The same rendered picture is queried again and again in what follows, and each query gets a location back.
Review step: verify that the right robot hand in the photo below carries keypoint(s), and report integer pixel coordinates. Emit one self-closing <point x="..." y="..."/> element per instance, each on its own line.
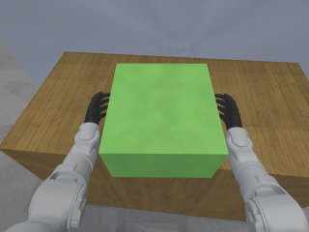
<point x="231" y="115"/>

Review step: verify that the left robot hand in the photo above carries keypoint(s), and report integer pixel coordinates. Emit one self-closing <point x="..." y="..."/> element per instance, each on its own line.
<point x="94" y="109"/>

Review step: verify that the robot left forearm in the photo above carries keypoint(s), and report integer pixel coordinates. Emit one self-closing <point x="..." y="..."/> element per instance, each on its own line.
<point x="80" y="161"/>

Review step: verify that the carton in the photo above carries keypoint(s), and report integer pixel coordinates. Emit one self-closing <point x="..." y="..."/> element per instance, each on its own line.
<point x="162" y="121"/>

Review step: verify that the left robot upper arm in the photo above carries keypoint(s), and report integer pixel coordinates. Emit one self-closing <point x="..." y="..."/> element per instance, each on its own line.
<point x="58" y="207"/>

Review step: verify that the robot right forearm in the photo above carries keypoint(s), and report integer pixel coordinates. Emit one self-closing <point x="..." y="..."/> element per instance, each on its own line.
<point x="249" y="172"/>

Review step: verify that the right robot upper arm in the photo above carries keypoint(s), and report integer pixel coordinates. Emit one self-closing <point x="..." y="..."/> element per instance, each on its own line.
<point x="274" y="213"/>

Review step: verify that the pedestal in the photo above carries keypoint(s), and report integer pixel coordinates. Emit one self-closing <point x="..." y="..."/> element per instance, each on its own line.
<point x="273" y="103"/>

